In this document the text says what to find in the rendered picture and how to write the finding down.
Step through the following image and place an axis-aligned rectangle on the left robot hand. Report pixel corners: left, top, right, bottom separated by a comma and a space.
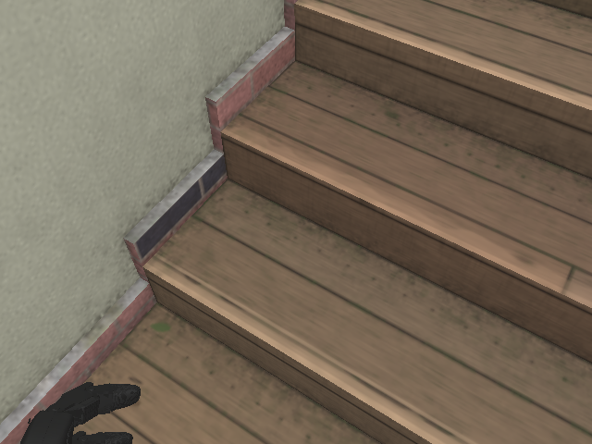
20, 382, 141, 444

